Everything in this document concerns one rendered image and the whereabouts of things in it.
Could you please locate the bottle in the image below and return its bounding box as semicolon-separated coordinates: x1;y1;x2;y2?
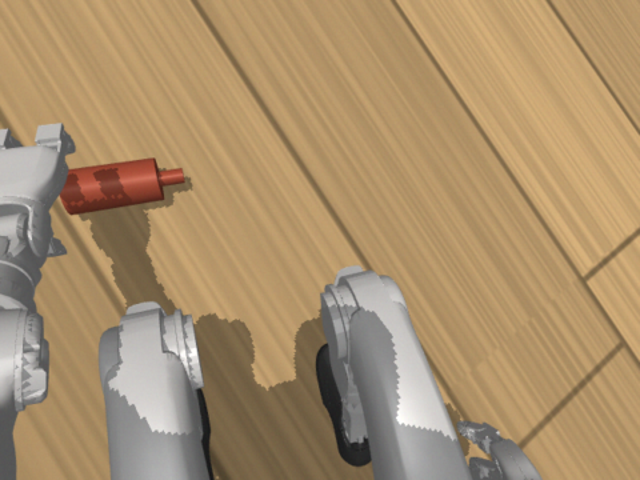
60;158;185;215

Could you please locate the right robot hand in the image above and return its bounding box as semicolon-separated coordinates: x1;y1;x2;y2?
457;421;543;480

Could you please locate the right robot foot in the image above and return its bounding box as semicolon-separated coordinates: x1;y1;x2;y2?
316;343;371;467

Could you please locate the left robot arm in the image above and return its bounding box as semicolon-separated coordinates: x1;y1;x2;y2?
0;196;51;480

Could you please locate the left robot hand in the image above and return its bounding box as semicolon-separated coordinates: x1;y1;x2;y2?
0;123;76;257

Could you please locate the left robot foot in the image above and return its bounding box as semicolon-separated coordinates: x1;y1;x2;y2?
196;388;214;480

